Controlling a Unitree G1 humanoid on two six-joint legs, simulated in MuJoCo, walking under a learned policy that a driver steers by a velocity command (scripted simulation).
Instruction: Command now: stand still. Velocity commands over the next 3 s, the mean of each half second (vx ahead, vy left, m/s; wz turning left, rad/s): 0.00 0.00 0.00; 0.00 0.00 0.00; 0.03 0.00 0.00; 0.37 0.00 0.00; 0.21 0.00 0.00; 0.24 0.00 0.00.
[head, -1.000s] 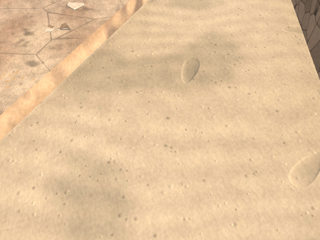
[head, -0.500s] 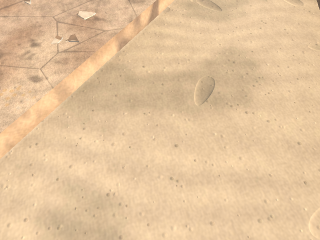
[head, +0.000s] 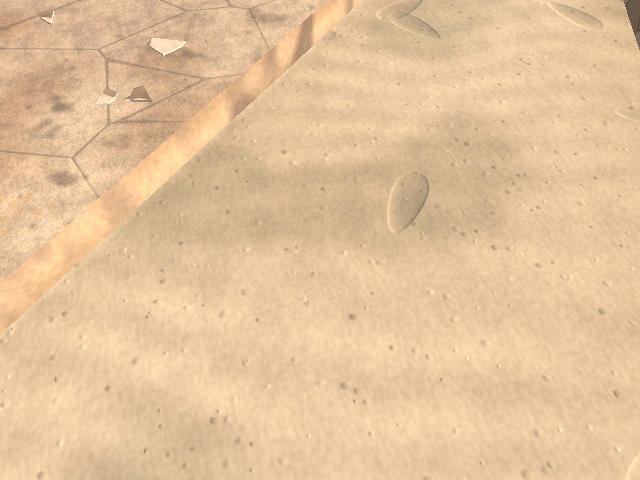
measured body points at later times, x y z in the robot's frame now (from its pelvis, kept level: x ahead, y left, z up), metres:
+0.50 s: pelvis +0.00 +0.00 +0.00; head +0.01 +0.00 +0.45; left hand +0.05 +0.24 -0.15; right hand +0.02 -0.25 -0.15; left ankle -0.02 +0.13 -0.74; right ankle +0.01 -0.10 -0.74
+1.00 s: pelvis +0.00 -0.01 +0.00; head +0.01 -0.01 +0.45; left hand +0.03 +0.23 -0.15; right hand -0.01 -0.24 -0.16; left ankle -0.02 +0.13 -0.74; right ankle +0.01 -0.10 -0.74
